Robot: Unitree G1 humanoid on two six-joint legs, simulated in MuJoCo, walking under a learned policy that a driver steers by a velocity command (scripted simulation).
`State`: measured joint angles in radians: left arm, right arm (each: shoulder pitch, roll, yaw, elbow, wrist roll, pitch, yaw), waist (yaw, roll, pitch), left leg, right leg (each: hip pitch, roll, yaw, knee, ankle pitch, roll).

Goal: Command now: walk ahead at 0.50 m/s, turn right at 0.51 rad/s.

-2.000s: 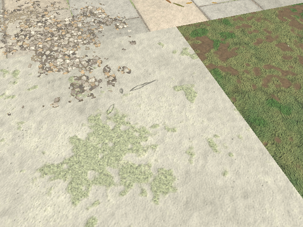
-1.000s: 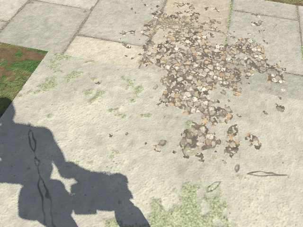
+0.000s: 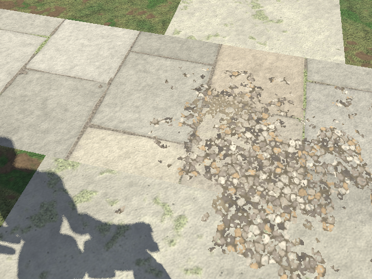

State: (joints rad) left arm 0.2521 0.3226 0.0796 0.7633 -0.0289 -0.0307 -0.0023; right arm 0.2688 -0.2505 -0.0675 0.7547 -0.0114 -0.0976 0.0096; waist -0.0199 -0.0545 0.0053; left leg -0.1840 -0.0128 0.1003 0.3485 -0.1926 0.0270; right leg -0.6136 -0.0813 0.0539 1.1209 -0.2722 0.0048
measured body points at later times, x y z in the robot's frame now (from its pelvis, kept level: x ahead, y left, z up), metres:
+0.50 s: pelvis +0.26 -0.09 +0.00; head +0.29 -0.12 +0.44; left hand +0.43 +0.15 -0.10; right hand +0.33 -0.40 -0.10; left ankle +0.33 +0.07 -0.66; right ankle +0.26 -0.16 -0.74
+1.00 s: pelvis +0.53 -0.14 +0.00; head +0.56 -0.15 +0.45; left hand +0.80 +0.01 -0.10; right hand +0.45 -0.42 -0.11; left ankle +0.59 -0.06 -0.74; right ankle +0.47 -0.27 -0.67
